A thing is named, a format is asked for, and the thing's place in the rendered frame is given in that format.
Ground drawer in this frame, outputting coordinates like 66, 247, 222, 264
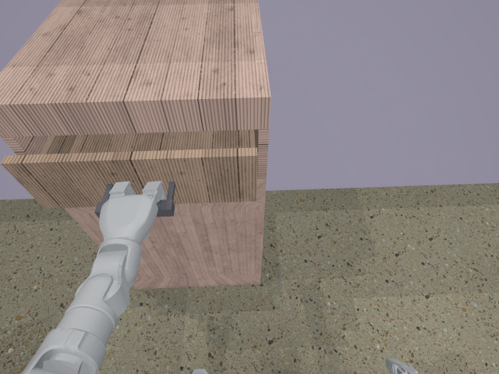
1, 129, 257, 209

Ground robot left forearm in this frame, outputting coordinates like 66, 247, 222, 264
21, 238, 142, 374

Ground right robot hand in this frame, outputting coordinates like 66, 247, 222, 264
386, 358, 418, 374

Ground handle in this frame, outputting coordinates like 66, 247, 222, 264
94, 182, 175, 218

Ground left robot hand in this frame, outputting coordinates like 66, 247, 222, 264
99, 181, 167, 245

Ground cabinet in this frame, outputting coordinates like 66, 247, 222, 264
0, 0, 271, 289

